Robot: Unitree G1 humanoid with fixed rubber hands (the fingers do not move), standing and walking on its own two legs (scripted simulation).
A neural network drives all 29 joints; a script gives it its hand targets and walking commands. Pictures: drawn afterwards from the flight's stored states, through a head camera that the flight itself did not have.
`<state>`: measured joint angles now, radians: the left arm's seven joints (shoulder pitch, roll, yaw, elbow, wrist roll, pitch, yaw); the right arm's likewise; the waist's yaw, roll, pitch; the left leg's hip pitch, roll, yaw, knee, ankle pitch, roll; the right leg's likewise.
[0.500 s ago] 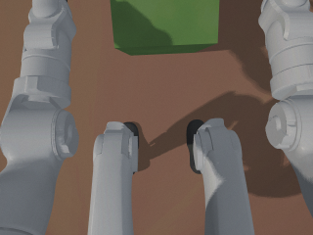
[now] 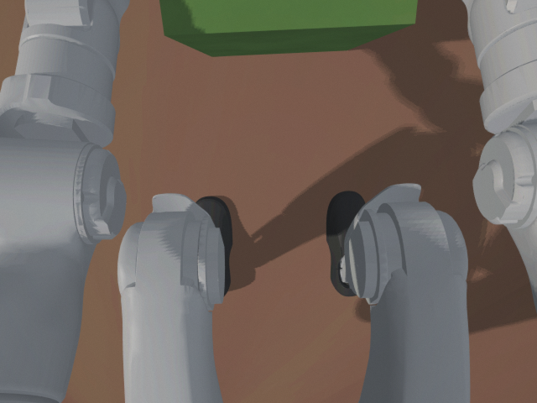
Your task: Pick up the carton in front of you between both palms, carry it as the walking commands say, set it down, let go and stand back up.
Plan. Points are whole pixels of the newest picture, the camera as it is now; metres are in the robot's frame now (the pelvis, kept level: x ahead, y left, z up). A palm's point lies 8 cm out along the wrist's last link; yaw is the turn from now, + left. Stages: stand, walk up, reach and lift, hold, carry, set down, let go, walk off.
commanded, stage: reach and lift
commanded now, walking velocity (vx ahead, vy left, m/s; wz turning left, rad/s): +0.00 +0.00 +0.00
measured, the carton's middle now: out of the picture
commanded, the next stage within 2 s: none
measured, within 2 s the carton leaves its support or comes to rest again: leaves its support in 0.70 s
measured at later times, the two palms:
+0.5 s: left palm out of the picture +0.57 +0.14 -0.17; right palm out of the picture +0.56 -0.16 -0.17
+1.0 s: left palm out of the picture +0.52 +0.14 -0.01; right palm out of the picture +0.52 -0.16 +0.00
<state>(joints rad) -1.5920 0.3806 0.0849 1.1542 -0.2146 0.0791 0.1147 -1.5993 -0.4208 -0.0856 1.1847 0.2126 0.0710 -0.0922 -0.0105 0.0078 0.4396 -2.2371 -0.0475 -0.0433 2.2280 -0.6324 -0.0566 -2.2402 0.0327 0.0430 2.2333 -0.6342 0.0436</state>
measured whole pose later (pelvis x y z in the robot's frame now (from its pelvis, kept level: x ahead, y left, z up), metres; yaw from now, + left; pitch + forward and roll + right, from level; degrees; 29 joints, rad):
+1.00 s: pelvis -0.01 +0.00 +0.07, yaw +0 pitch +42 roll +0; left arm -1.25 0.08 0.47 0.83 0.17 0.36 0.09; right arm -1.26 -0.11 -0.45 0.84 -0.18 0.37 -0.06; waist -0.01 0.01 -0.01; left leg -2.15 -0.12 -0.09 1.97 -0.55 -0.09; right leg -2.15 0.11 0.10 1.97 -0.54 0.09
